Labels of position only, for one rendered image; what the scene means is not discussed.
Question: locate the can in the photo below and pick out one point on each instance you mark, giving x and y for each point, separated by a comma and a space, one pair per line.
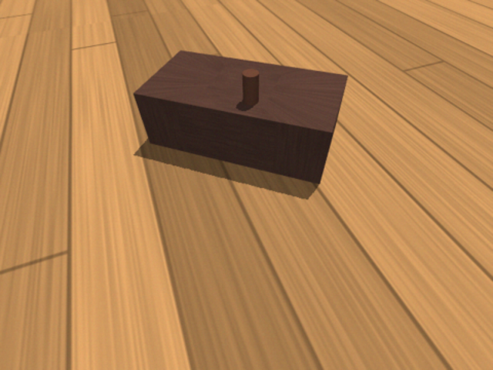
250, 87

